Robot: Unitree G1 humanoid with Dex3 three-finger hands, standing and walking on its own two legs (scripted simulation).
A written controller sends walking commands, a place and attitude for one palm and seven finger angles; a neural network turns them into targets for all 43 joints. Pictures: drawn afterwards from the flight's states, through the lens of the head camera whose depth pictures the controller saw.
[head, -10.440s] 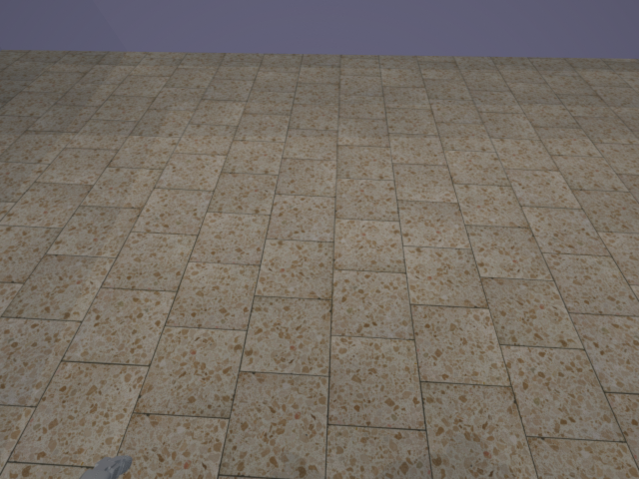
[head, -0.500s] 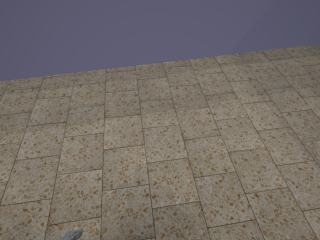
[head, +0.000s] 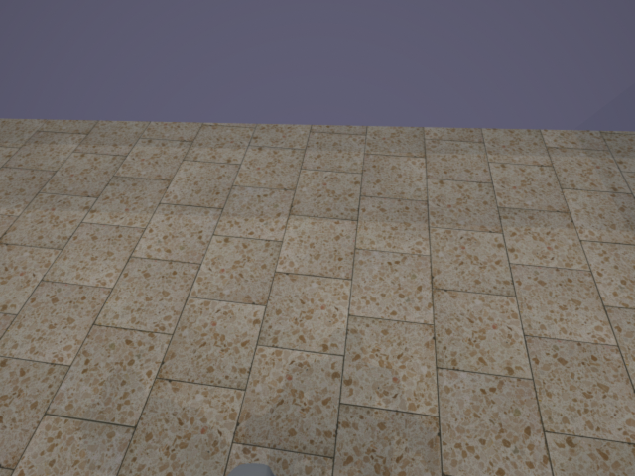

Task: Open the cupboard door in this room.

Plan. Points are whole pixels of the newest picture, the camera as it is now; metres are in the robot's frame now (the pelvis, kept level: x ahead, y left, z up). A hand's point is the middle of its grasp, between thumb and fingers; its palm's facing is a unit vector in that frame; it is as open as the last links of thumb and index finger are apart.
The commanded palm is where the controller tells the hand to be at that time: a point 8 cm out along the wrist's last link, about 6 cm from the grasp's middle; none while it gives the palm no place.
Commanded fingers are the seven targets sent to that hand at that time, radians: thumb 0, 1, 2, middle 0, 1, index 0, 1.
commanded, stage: turn or walk to find it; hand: left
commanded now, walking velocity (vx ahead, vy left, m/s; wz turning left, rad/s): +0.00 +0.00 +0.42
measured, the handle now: out of the picture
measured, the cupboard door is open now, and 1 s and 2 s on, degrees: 0 0 0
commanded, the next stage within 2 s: none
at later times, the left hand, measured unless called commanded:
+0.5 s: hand out of the picture +0.04 +0.25 -0.16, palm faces +0.20 -0.95 -0.25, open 7.4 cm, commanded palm none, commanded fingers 0.00 0.90 0.90 -0.20 -0.30 -0.20 -0.30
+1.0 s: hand out of the picture -0.08 +0.21 -0.17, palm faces +0.44 -0.86 -0.23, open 7.3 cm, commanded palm none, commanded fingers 0.00 0.90 0.90 -0.20 -0.30 -0.20 -0.30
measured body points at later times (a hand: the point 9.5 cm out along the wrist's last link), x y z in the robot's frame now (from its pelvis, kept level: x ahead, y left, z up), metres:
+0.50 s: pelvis -0.02 +0.03 +0.00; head +0.01 +0.04 +0.45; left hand +0.03 +0.30 -0.14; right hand +0.10 -0.20 -0.14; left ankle -0.02 +0.14 -0.74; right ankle +0.00 -0.12 -0.70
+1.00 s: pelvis -0.04 +0.01 -0.01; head -0.01 +0.03 +0.44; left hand -0.10 +0.25 -0.16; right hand +0.12 -0.21 -0.15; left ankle -0.10 +0.13 -0.72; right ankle +0.00 -0.11 -0.74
